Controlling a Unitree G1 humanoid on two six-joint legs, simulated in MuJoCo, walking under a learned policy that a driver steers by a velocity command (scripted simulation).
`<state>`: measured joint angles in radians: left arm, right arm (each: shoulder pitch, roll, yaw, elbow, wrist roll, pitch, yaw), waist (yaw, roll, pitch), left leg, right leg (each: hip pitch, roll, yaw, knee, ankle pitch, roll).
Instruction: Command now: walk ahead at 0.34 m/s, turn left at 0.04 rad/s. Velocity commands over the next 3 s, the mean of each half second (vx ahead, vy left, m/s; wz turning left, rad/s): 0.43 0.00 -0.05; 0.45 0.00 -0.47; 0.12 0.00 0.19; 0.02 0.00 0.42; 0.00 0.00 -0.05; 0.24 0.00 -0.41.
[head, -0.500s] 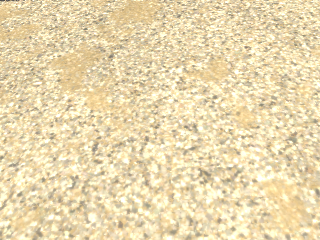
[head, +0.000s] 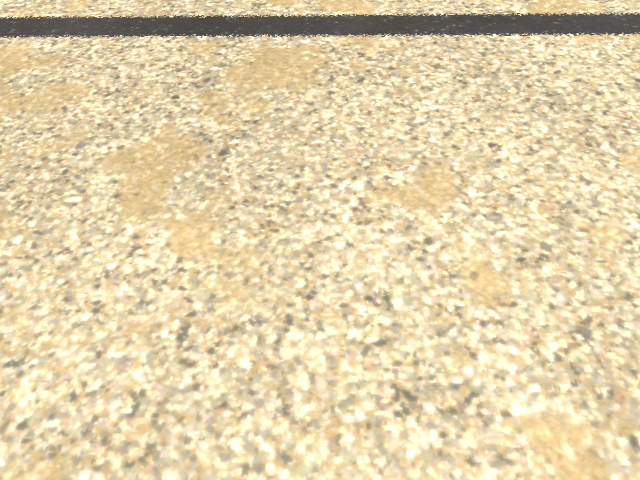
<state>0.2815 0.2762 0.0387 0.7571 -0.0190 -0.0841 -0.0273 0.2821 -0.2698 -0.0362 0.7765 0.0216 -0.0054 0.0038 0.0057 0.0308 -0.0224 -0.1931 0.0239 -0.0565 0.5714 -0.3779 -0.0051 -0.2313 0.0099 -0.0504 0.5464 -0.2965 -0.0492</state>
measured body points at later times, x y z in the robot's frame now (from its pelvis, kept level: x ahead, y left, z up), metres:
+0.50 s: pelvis +0.23 +0.05 -0.01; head +0.27 +0.06 +0.44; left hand +0.23 +0.34 -0.14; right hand +0.45 -0.19 -0.08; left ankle +0.33 +0.15 -0.73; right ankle +0.04 -0.09 -0.66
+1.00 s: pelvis +0.49 -0.02 -0.02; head +0.54 -0.04 +0.43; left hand +0.77 +0.16 -0.10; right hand +0.45 -0.31 -0.15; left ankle +0.35 +0.16 -0.68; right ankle +0.58 -0.13 -0.73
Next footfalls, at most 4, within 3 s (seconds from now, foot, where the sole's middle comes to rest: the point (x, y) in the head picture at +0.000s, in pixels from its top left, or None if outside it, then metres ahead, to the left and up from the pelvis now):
0.42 left None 0.37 0.15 -0.77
0.96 right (417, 449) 0.61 -0.14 -0.77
1.50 left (318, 412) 0.70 0.07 -0.77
1.96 right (418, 415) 0.69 -0.16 -0.77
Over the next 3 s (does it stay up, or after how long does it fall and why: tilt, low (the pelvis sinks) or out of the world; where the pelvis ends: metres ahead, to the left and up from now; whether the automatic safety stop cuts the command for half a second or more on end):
stays up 0.75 -0.08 0.02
